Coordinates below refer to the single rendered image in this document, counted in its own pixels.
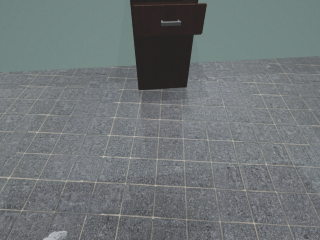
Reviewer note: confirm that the drawer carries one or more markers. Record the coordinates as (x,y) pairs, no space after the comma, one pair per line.
(147,18)

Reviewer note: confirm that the cabinet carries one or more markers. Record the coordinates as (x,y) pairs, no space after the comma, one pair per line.
(162,62)

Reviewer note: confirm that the handle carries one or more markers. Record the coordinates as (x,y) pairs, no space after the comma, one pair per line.
(171,23)

